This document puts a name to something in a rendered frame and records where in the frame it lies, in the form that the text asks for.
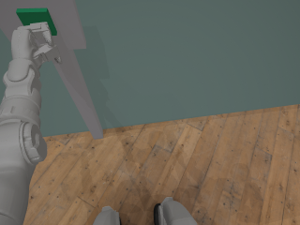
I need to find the left robot shin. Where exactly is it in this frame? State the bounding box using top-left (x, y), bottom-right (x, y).
top-left (101, 206), bottom-right (113, 212)

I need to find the button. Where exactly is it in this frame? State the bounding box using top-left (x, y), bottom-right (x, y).
top-left (16, 7), bottom-right (57, 36)

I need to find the robot left forearm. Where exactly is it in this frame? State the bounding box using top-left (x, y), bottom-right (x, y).
top-left (0, 58), bottom-right (42, 129)

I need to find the left robot upper arm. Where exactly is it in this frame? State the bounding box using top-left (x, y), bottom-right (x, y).
top-left (0, 122), bottom-right (48, 225)

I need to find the left robot hand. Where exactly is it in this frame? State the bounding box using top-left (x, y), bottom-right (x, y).
top-left (10, 22), bottom-right (63, 69)

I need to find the robot left thigh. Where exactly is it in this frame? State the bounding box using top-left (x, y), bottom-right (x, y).
top-left (93, 210), bottom-right (120, 225)

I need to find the panel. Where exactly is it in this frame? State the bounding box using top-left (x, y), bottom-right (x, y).
top-left (0, 0), bottom-right (103, 140)

